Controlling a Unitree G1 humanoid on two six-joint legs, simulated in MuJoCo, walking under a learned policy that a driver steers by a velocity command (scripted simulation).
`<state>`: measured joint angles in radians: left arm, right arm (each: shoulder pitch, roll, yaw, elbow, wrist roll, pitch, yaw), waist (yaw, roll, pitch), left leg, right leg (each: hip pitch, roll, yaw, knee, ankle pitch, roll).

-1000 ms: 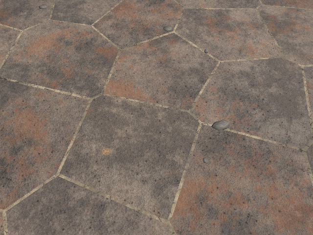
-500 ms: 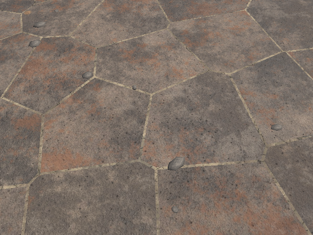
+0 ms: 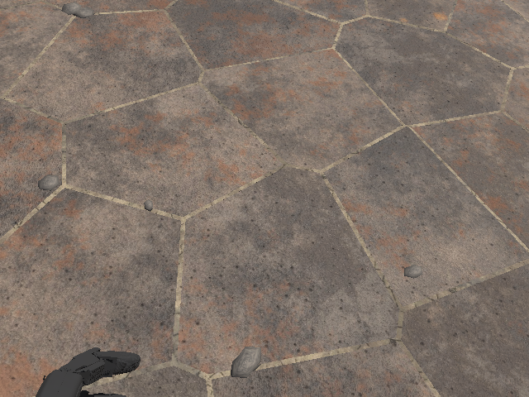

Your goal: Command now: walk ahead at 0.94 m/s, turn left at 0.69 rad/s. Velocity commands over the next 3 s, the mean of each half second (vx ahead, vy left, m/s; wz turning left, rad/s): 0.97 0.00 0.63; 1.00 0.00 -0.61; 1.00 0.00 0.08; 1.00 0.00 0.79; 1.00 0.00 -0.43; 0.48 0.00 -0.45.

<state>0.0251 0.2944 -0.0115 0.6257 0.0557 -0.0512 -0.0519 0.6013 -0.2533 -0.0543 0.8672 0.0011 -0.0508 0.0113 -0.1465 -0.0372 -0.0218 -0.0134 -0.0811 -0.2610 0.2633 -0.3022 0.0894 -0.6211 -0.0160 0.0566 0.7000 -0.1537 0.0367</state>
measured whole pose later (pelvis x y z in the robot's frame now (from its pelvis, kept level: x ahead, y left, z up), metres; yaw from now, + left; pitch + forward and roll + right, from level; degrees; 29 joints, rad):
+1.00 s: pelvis +0.88 +0.16 -0.05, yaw -1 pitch -1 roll +2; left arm 0.13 0.30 0.05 0.74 0.00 -0.02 -0.05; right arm 0.40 -0.26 -0.04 0.90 -0.04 -0.05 -0.02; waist 0.03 -0.02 0.04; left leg 0.13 0.03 0.25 0.91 -0.40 -0.01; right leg -0.53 0.08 -0.15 0.73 -0.25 -0.22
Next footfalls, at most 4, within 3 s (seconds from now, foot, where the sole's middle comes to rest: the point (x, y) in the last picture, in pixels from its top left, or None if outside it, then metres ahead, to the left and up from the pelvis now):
0.10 right None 0.24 -0.13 -0.78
0.52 left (130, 369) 0.58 0.23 -0.78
0.98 right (158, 219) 1.04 0.15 -0.78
1.44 left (143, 117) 1.51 0.20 -0.78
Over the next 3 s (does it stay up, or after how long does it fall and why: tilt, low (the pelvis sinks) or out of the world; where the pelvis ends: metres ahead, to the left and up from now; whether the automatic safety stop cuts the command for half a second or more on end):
stays up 2.62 0.44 -0.01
